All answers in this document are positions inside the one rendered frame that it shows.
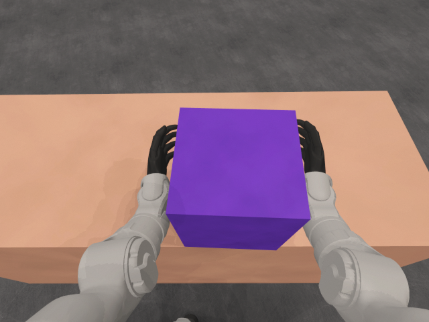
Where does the left robot forearm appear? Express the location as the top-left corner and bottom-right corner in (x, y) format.
(78, 173), (170, 289)

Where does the robot right upper arm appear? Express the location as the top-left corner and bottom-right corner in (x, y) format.
(319, 248), (429, 322)

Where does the carton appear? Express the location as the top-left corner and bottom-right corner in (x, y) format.
(166, 107), (311, 250)

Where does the right robot forearm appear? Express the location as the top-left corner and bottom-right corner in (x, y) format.
(303, 172), (410, 302)

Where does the robot left upper arm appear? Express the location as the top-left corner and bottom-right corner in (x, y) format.
(26, 236), (158, 322)

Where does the pedestal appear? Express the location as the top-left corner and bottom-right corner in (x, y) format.
(0, 91), (429, 284)

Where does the robot left hand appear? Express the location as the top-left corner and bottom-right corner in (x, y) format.
(147, 125), (178, 175)

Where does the robot right hand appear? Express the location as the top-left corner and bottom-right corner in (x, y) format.
(297, 119), (326, 173)

